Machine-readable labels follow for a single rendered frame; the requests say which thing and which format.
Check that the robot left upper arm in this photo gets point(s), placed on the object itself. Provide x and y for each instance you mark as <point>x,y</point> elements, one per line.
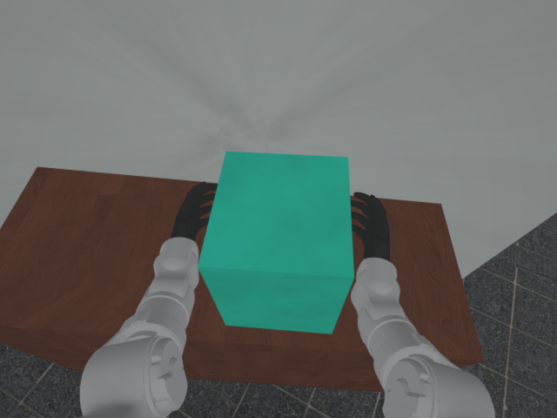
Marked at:
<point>142,378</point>

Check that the robot left forearm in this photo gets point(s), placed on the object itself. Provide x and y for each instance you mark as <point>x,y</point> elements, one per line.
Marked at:
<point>165,309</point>

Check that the carton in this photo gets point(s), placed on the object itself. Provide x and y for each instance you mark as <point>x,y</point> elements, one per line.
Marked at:
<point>277,252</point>

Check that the pedestal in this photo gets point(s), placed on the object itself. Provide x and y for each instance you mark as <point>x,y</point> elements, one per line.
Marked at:
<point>76,258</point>

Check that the robot left hand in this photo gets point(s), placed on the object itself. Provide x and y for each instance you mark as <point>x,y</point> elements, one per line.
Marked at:
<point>188,222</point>

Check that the robot right forearm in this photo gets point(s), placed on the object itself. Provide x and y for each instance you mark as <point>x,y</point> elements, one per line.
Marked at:
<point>383,326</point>

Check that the robot right upper arm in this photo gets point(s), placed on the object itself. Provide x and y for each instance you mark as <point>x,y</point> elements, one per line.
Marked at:
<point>420,388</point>

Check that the robot right hand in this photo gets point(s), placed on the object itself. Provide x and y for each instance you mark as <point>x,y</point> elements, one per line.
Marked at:
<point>376,236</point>

